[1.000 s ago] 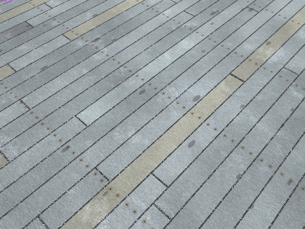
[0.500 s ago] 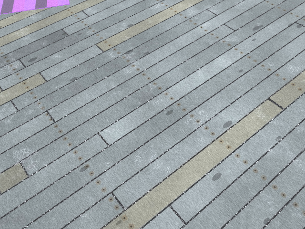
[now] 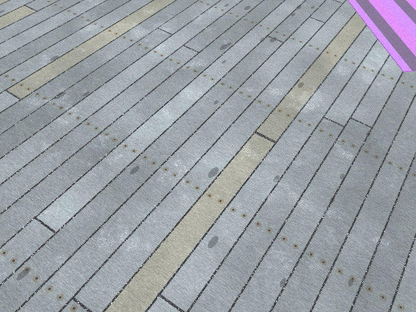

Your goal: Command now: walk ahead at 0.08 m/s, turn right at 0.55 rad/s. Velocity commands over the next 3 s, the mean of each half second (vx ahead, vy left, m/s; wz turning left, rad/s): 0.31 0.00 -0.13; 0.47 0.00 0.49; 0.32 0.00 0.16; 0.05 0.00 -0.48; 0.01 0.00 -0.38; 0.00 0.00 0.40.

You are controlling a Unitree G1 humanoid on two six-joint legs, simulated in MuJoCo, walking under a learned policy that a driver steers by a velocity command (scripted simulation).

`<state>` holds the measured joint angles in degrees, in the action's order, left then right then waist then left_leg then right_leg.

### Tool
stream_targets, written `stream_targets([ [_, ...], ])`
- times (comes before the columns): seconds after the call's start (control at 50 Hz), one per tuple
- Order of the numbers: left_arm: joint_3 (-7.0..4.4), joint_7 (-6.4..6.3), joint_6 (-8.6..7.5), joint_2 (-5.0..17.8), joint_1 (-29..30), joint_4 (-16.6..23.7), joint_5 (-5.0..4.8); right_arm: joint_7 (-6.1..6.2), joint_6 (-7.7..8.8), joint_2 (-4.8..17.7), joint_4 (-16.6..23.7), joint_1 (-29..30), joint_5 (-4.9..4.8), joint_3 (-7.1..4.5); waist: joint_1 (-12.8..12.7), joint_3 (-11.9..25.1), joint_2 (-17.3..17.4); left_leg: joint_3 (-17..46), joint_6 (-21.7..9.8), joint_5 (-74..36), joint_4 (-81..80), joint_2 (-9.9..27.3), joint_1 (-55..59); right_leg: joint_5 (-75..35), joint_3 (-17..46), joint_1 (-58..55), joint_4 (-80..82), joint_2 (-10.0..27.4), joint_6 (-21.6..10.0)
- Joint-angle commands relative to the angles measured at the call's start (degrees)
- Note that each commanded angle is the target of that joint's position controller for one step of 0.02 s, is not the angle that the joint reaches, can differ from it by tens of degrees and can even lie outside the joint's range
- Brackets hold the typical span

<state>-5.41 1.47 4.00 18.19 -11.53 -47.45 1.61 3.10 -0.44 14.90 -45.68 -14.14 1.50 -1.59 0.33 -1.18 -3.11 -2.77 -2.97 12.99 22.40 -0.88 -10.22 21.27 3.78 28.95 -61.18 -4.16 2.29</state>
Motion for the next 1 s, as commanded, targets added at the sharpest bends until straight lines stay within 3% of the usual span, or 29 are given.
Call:
stream_targets([
  [0.02, 0.02, 0.99, 0.04, 3.16, 3.59, 4.63, -0.07, -0.31, 0.91, 9.11, 2.23, -4.68, 0.09, -2.42, 3.27, 1.44, 11.21, 11.51, -9.28, -8.67, -7.30, 14.98, 12.24, 1.15, -1.92, 8.18, 3.78, 2.15, 1.05],
  [0.08, 0.25, 2.45, 0.10, 3.50, 7.70, 6.79, 0.09, -1.00, 1.30, 10.71, 1.73, -5.87, 0.32, -3.27, 4.91, -0.82, 12.16, 12.99, -9.07, 9.56, -11.75, 16.77, 12.61, 1.93, -3.19, 7.35, 10.48, 3.53, 0.28],
  [0.12, 0.70, 2.97, -0.33, 2.65, 9.33, 7.68, 0.07, -1.53, 1.91, 11.05, 1.26, -6.30, 0.50, -3.64, 5.20, -1.95, 11.55, 11.83, -8.84, 11.93, -12.83, 17.27, 10.81, 2.57, -4.34, 4.32, 15.23, 3.87, -0.90],
  [0.18, 1.61, 2.74, -1.64, 1.01, 9.35, 7.82, -0.08, -2.71, 2.87, 10.68, -0.15, -6.76, 0.78, -3.82, 4.53, -2.42, 11.50, 9.34, -8.77, 9.43, -12.40, 16.71, 6.43, 4.79, -6.27, -4.03, 23.69, 2.96, -3.81],
  [0.2, 1.91, 2.35, -2.21, 0.39, 7.93, 7.21, -0.18, -3.26, 3.00, 10.23, -0.78, -6.67, 0.75, -3.72, 3.53, -2.46, 11.59, 8.62, -8.72, 7.10, -11.92, 16.25, 3.89, 4.09, -7.25, -8.70, 27.81, 2.11, -4.97],
  [0.24, 2.32, 1.28, -3.63, -0.98, -0.76, 3.41, 0.40, -3.83, 2.60, 9.28, -1.76, -4.45, -0.69, -3.44, -2.30, -1.75, 9.12, 5.14, -7.38, 1.12, -5.24, 13.40, -4.82, -6.93, -9.50, -25.16, 41.47, 0.21, -6.85],
  [0.26, 1.62, 0.43, -4.54, 1.32, -7.75, 0.45, 0.89, -3.86, 2.64, 6.74, -1.58, -3.83, -0.98, -2.61, -5.06, 1.92, 4.90, 2.23, -5.46, 1.49, 1.85, 10.41, -12.64, -7.86, -6.04, -38.45, 43.01, 2.62, -7.12],
  [0.28, 0.74, -0.54, -5.38, 6.12, -16.08, -0.72, 2.18, -4.25, 2.75, 1.49, 0.99, -1.12, -0.76, -0.89, -9.05, 6.88, -7.36, -2.98, -2.86, 14.43, 19.92, 5.12, -22.65, 7.77, 13.01, -48.39, 49.92, 18.69, -8.39],
  [0.3, -1.04, -1.52, -5.55, 13.90, -15.74, -0.63, 0.91, -3.99, 2.70, 2.52, 2.81, 0.30, -0.24, -1.22, -8.35, 1.25, -13.01, -1.83, -2.30, 20.26, 29.55, -0.29, -34.39, 9.99, 26.95, -42.96, 53.84, 28.73, -14.02],
  [0.32, -0.15, -1.89, -5.74, 9.79, -12.84, -0.24, 0.88, -3.92, 2.56, 7.42, 1.66, 1.03, -0.28, -2.56, -7.44, -3.50, -4.03, 6.08, -3.19, 16.85, 35.65, 2.85, -34.74, 8.20, 21.52, -38.21, 52.54, 26.78, -14.81],
  [0.34, 1.25, -1.83, -6.17, 5.72, -8.54, 0.48, 0.53, -4.72, 2.81, 7.45, 0.26, -0.88, -1.11, -2.96, -4.47, -5.10, -3.08, 7.91, -3.33, 11.47, 36.49, 3.39, -33.61, 5.84, 15.71, -35.37, 52.98, 22.83, -12.76],
  [0.36, 1.91, -1.82, -6.60, 3.38, -5.37, 1.01, 0.32, -5.04, 2.86, 7.14, -1.28, -3.20, -1.39, -3.07, -2.30, -5.93, -3.46, 7.93, -2.64, 7.28, 36.17, 3.91, -32.29, 0.15, 10.07, -33.58, 54.05, 19.98, -10.70],
  [0.4, 2.53, -2.10, -7.75, 1.62, -4.40, 1.00, 0.16, -5.38, 2.20, 6.19, -2.91, -4.41, -0.15, -3.09, -1.20, -4.50, -3.39, 6.33, -1.20, 2.07, 38.85, 3.77, -30.69, -13.05, 2.69, -32.60, 53.81, 17.24, -9.24],
  [0.46, 2.62, -1.82, -8.94, 1.37, -7.58, -0.93, -0.16, -5.85, 1.80, 3.86, -1.74, -1.66, 0.09, -2.72, -0.91, -4.71, -1.88, 5.16, 0.15, -1.83, 40.62, 3.83, -33.34, -27.36, -3.22, -31.55, 53.44, 17.46, -9.91],
  [0.54, 3.15, -1.83, -9.50, 0.21, -8.17, -2.61, -0.17, -6.77, 1.83, 1.64, 1.68, 6.04, 0.25, -1.65, -0.98, -7.32, -2.20, 1.53, 0.85, -8.57, 29.72, 3.70, -32.77, -33.77, -9.76, -28.41, 54.15, 15.72, -9.94],
  [0.6, 2.95, -2.39, -9.79, 1.85, -9.99, -4.26, -0.41, -7.59, 1.76, 0.55, 4.30, 11.21, 0.38, -0.72, -1.62, -7.81, -1.64, -2.64, -1.03, -10.34, 19.37, 3.32, -27.17, -39.48, -12.47, -28.65, 54.04, 16.95, -9.66],
  [0.66, 2.58, -3.10, -9.47, 4.21, -10.50, -5.30, -0.34, -6.98, 1.52, 1.94, 4.30, 8.50, 0.44, -1.10, 0.48, -3.61, -2.20, -6.25, -4.81, -5.91, 15.25, -0.95, -19.30, -63.55, -15.27, -34.10, 44.59, 18.14, -8.43],
  [0.7, 2.01, -3.53, -8.36, 6.22, -9.90, -5.10, 0.10, -6.41, 1.67, 4.39, 1.87, -0.81, 0.62, -2.23, 4.74, 3.07, -2.95, -6.44, -7.59, -0.55, 13.96, -4.38, -8.41, -71.62, -15.98, -34.32, 28.26, 18.81, -8.24],
  [0.72, 1.91, -3.42, -7.95, 6.72, -9.66, -4.66, 0.00, -5.92, 2.08, 6.38, -0.61, -8.53, 1.09, -3.30, 8.26, 7.54, -1.24, -4.58, -9.40, -0.51, 9.83, -5.52, 3.20, -63.25, -16.45, -28.74, 15.42, 17.72, -7.68],
  [0.74, 2.39, -2.88, -8.08, 4.77, -10.73, -3.23, 0.11, -4.85, 2.05, 11.48, -1.73, -14.45, 1.39, -5.03, 9.95, 12.38, 5.55, 9.40, -12.75, 8.33, 6.33, 4.59, 15.06, -38.76, -17.05, -17.42, -3.30, 14.23, -6.44],
  [0.76, 3.08, -1.62, -8.53, -0.38, -12.26, 0.50, -0.97, -4.61, 1.51, 16.15, 0.15, -9.81, 0.39, -6.12, 4.15, 17.35, 18.90, 44.00, -21.67, 10.03, -2.29, 19.54, 27.86, 7.88, -10.72, 5.57, -24.29, 0.90, -3.27],
  [0.78, 2.41, -1.35, -9.35, 4.31, -5.32, 2.12, -0.33, -4.60, 1.12, 15.33, 0.21, -9.51, -1.23, -6.26, 7.09, 15.78, 8.61, 44.25, -21.36, 7.56, -6.69, 19.10, 26.00, 4.03, -0.60, 11.53, -25.87, 3.34, -4.15],
  [0.8, 2.73, -1.10, -10.06, 3.48, -3.21, 3.14, -0.93, -4.02, 1.22, 12.90, -0.18, -6.56, -1.27, -5.57, 4.95, 8.27, 5.45, 36.41, -19.70, 3.87, -7.32, 18.44, 18.78, -1.12, -0.50, 12.84, -22.20, 6.46, -4.54],
  [0.82, 2.89, -1.27, -10.38, 2.98, -3.98, 2.66, -0.82, -3.81, 1.51, 9.96, -0.52, -4.87, -1.14, -4.80, 2.16, 2.53, 0.95, 30.99, -17.13, -3.28, -8.40, 16.15, 9.85, -3.35, -1.10, 9.90, -15.85, 8.71, -4.41],
  [0.84, 2.94, -1.38, -9.62, 2.43, -3.91, 2.76, 0.06, -3.55, 2.03, 8.57, -0.42, -2.74, -1.17, -4.31, 0.06, 0.59, 0.16, 26.49, -15.20, -7.47, -8.85, 12.80, 4.31, -3.33, -0.57, 6.57, -11.57, 10.20, -3.83],
  [0.88, 3.20, -1.12, -7.23, 1.62, -6.57, 2.17, 1.51, -3.55, 3.07, 7.40, 0.00, -1.12, -1.34, -3.67, -2.21, 0.87, 1.73, 21.39, -14.34, -13.08, -10.13, 9.41, -1.05, -3.41, -1.16, 1.83, -7.47, 10.70, -2.26],
  [0.94, 3.20, -0.77, -5.68, 1.16, -3.24, 3.98, 1.55, -3.78, 3.96, 9.00, -0.56, -3.30, -1.51, -4.01, -1.83, -0.28, 3.25, 18.84, -13.67, -12.98, -11.90, 6.89, -3.47, -8.03, -2.82, 4.07, -0.69, 10.99, -0.15],
  [1.0, 2.96, -0.73, -5.45, 1.74, 4.64, 6.80, 1.31, -3.68, 3.89, 9.33, -1.20, -7.33, -1.57, -4.15, 1.07, -2.24, 4.66, 20.37, -11.78, -11.17, -12.84, 6.29, -0.32, -15.25, -2.99, 10.29, 7.45, 10.96, 1.24],
])
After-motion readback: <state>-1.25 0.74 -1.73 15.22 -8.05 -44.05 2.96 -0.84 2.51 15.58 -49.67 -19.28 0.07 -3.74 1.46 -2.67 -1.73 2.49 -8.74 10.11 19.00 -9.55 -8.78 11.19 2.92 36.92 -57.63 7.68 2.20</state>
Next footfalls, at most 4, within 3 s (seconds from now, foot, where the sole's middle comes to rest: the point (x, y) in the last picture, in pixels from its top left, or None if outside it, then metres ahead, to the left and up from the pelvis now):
0.26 right None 0.05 -0.14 -0.78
0.72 left None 0.39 0.03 -0.78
1.28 right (203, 240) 0.75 -0.01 -0.78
1.82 left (154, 258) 0.67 0.16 -0.78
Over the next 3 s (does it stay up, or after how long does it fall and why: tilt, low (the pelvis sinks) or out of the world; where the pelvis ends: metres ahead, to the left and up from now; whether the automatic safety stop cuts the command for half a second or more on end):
stays up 0.59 0.06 0.00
